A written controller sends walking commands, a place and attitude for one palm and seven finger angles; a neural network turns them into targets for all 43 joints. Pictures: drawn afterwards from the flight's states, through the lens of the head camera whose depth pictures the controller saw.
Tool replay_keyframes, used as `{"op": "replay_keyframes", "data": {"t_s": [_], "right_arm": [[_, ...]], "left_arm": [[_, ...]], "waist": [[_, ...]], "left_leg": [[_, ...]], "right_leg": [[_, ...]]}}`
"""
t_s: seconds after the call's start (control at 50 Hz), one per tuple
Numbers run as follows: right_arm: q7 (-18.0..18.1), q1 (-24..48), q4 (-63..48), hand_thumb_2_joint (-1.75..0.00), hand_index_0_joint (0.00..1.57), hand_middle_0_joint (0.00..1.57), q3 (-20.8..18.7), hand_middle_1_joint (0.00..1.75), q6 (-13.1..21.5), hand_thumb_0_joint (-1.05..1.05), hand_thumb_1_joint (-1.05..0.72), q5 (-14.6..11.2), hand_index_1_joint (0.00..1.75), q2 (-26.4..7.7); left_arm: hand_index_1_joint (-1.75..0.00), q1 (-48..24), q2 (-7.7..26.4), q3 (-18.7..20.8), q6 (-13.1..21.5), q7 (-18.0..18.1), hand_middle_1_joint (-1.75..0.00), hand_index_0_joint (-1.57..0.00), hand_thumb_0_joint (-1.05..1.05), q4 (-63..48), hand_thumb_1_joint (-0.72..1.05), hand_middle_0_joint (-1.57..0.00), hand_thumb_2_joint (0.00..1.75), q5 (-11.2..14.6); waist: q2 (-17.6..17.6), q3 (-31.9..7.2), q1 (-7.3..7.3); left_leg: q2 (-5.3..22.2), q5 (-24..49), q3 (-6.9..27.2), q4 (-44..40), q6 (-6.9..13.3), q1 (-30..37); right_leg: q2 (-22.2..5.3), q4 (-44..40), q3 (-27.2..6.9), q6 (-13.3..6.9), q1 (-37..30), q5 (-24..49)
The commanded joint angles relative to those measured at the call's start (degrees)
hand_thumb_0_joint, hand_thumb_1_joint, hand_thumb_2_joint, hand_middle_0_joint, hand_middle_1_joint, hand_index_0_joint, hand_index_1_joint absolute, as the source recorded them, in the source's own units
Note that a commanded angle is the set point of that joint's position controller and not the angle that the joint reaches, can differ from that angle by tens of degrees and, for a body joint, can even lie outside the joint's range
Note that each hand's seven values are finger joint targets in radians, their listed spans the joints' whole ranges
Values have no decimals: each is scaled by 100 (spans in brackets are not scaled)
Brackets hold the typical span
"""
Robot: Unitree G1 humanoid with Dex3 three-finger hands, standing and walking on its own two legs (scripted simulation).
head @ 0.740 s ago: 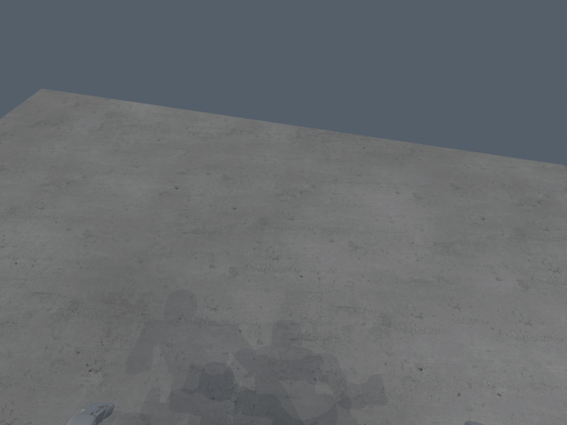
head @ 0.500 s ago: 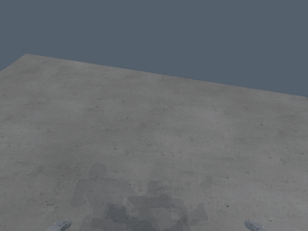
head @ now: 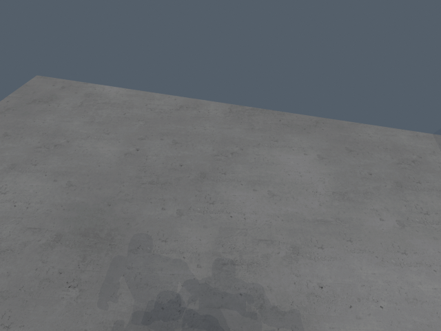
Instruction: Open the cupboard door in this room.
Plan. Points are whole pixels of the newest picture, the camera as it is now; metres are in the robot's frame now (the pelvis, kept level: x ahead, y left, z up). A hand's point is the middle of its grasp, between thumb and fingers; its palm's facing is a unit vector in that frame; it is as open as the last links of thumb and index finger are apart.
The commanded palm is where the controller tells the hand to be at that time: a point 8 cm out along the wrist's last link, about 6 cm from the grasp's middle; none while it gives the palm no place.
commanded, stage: stand and wait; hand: left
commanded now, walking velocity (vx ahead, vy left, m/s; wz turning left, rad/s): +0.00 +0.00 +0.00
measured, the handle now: out of the picture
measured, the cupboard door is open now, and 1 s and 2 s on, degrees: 0 0 0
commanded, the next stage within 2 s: turn or walk to find it in 0.16 s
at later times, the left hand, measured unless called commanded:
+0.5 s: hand out of the picture +0.04 +0.22 -0.18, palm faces +0.06 -0.96 -0.26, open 7.4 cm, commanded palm none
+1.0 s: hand out of the picture -0.01 +0.20 -0.16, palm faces +0.29 -0.91 -0.29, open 7.4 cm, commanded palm none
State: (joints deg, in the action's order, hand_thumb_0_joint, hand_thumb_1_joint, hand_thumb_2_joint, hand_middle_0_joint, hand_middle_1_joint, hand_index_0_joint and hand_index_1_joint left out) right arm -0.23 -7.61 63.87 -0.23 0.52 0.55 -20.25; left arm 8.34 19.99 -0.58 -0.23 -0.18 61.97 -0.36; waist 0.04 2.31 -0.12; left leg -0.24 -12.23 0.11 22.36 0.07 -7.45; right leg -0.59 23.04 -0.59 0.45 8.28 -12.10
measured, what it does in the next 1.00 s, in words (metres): steps on the spot, turning left: right foot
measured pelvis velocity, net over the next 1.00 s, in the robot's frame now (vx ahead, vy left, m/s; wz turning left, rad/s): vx -0.04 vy -0.02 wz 0.30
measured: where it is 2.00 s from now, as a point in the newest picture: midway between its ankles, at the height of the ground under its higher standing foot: outside the picture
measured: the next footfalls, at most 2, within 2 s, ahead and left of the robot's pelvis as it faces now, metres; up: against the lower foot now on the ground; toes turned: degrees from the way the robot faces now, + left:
right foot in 0.92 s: +0.01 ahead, -0.13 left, +0.00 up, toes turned +15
left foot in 1.30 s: -0.08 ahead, +0.12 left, +0.00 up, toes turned +31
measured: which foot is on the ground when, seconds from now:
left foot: down 0.00-0.92, up 0.94-1.00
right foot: down 0.00-0.56, up 0.58-0.90, down 0.92-1.00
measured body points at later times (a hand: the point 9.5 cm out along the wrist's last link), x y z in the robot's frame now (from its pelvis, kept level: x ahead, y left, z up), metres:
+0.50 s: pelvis -0.02 +0.01 -0.02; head +0.00 +0.02 +0.43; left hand +0.04 +0.27 -0.16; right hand +0.05 -0.26 -0.16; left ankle +0.00 +0.12 -0.74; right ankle +0.01 -0.12 -0.74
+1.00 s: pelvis -0.04 -0.02 -0.01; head -0.01 -0.04 +0.44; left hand -0.03 +0.25 -0.14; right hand +0.07 -0.26 -0.17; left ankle -0.03 +0.11 -0.71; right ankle -0.03 -0.14 -0.74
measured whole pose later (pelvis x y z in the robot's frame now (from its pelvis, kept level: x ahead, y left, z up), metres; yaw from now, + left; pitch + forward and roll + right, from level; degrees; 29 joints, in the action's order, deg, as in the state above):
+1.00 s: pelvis -0.04 -0.02 -0.01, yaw +17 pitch +0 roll +0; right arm -0.6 -13.7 54.9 -5.2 -4.0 1.3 -14.2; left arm 11.2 11.4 1.7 -1.5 1.8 51.0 -0.9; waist 2.4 2.5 -1.4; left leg -5.0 -22.2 6.4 49.3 -0.9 -28.1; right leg -1.2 31.1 1.7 -0.5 12.5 -18.6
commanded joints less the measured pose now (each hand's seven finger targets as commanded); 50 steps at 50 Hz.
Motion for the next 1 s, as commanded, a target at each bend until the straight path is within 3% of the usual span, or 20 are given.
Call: {"op": "replay_keyframes", "data": {"t_s": [0.0,0.18,0.28,0.34,0.42,0.48,0.5,0.52,0.54,0.56,0.58,0.64,0.74,0.84,0.86,0.88,0.9,0.92,0.94,0.98], "right_arm": [[93,372,-386,-90,20,20,-207,30,147,0,-90,0,30,-1146],[71,321,-384,-90,20,20,-211,30,133,0,-90,9,30,-1152],[42,27,-485,-90,20,20,-121,30,-23,0,-90,36,30,-505],[27,-142,-658,-90,20,20,-143,30,-115,0,-90,40,30,-384],[25,-389,-861,-90,20,20,-253,30,-201,0,-90,32,30,-240],[3,-674,-914,-90,20,20,-308,30,-202,0,-90,14,30,-73],[-10,-800,-914,-90,20,20,-320,30,-173,0,-90,24,30,-116],[-23,-915,-951,-90,20,20,-376,30,-143,0,-90,70,30,-365],[20,-1086,-978,-90,20,20,-441,30,-99,0,-90,94,30,-613],[91,-1099,-986,-90,20,20,-468,30,-95,0,-90,66,30,-627],[127,-916,-1023,-90,20,20,-466,30,-94,0,-90,60,30,-558],[168,-729,-1114,-90,20,20,-463,30,-71,0,-90,62,30,-357],[176,-963,-1093,-90,20,20,-534,30,-134,0,-90,86,30,-292],[104,-716,-1237,-90,20,20,-608,30,-213,0,-90,78,30,-305],[85,-616,-1311,-90,20,20,-614,30,-235,0,-90,52,30,-249],[46,-571,-1385,-90,20,20,-592,30,-259,0,-90,12,30,-21],[32,-589,-1553,-90,20,20,-551,30,-259,0,-90,5,30,341],[32,-413,-1566,-90,20,20,-625,30,-278,0,-90,102,30,27],[6,-365,-1537,-90,20,20,-649,30,-343,0,-90,93,30,62],[-69,-615,-1291,-90,20,20,-620,30,-362,0,-90,75,30,117]], "left_arm": [[-30,-368,1186,252,173,73,-30,-20,0,-375,90,-20,90,-21],[-30,-377,1183,279,145,69,-30,-20,0,-396,90,-20,90,-31],[-30,-39,595,219,-31,140,-30,-20,0,-452,90,-20,90,-37],[-30,123,576,247,-93,172,-30,-20,0,-608,90,-20,90,-49],[-30,202,718,355,-103,206,-30,-20,0,-899,90,-20,90,-72],[-30,30,634,379,-105,244,-30,-20,0,-1113,90,-20,90,-101],[-30,36,542,382,-132,234,-30,-20,0,-1176,90,-20,90,-89],[-30,4,287,355,-181,215,-30,-20,0,-1250,90,-20,90,-63],[-30,-191,119,321,-176,225,-30,-20,0,-1369,90,-20,90,-55],[-30,-159,152,348,-182,248,-30,-20,0,-1372,90,-20,90,-72],[-30,-67,110,388,-167,229,-30,-20,0,-1306,90,-20,90,-65],[-30,124,-94,390,-127,174,-30,-20,0,-1193,90,-20,90,-47],[-30,36,-302,394,-132,183,-30,-20,0,-1289,90,-20,90,-13],[-30,595,-260,436,-112,214,-30,-20,0,-1242,90,-20,90,17],[-30,826,-199,471,-89,232,-30,-20,0,-1188,90,-20,90,15],[-30,1010,111,535,-56,258,-30,-20,0,-1159,90,-20,90,-45],[-30,973,614,641,-19,283,-30,-20,0,-1251,90,-20,90,-148],[-30,674,612,577,-26,283,-30,-20,0,-1422,90,-20,90,-93],[-30,430,456,595,-14,308,-30,-20,0,-1472,90,-20,90,-92],[-30,21,174,478,43,254,-30,-20,0,-1522,90,-20,90,-95]], "waist": [[-157,-284,19],[-29,-184,20],[-42,-182,56],[-289,-206,52],[-910,-432,12],[-862,-346,-155],[-421,-375,-198],[846,-274,-267],[1695,-128,-355],[1306,-195,-299],[861,-271,-156],[674,-586,-85],[740,-603,-230],[901,-724,-17],[799,-710,103],[72,-614,190],[-1575,-310,205],[-1307,-115,216],[-1315,13,63],[-907,256,-213]], "left_leg": [[652,402,585,-446,184,-105],[630,234,689,-455,189,-333],[589,388,757,-73,150,-843],[427,331,705,366,113,-1138],[136,-49,293,1502,18,-1144],[238,-434,78,1392,-31,-817],[424,190,359,898,70,-553],[967,627,1659,176,392,-595],[1673,1108,3003,-679,923,-619],[1770,1238,3265,-769,1184,-610],[1653,1164,3004,-608,1240,-502],[1210,1583,2223,-286,1107,-217],[1149,1716,2473,-255,1143,-91],[771,1238,2481,-124,821,-598],[618,678,2365,18,623,-1145],[218,-336,1896,650,298,-2063],[-557,-1467,643,2171,-153,-3140],[-340,-1741,619,3277,-145,-2860],[-234,-1628,667,3864,-119,-2646],[-57,-927,412,4526,-201,-2553]], "right_leg": [[-643,-526,-626,-224,70,234],[-629,-484,-575,-197,149,-117],[-711,-108,-376,-67,185,-114],[-929,-44,-463,-147,301,-167],[-1640,-242,-785,-576,550,-36],[-1777,196,-439,-664,935,469],[-1461,668,-45,-407,1207,209],[-657,1713,536,16,1625,-754],[-52,2894,578,221,1972,-1974],[-168,3598,11,159,2107,-2110],[-237,3896,-140,149,2182,-1861],[-219,3687,-40,234,2071,-1503],[-45,2632,26,260,1669,-1595],[179,943,120,192,488,-892],[90,188,133,172,-190,-438],[-579,-439,-435,-33,-896,-580],[-2174,-1078,-2196,-641,-928,-1202],[-2601,-1168,-2187,-924,206,-986],[-2319,-1151,-2046,-894,718,-897],[-1642,-790,-874,-760,764,80]]}}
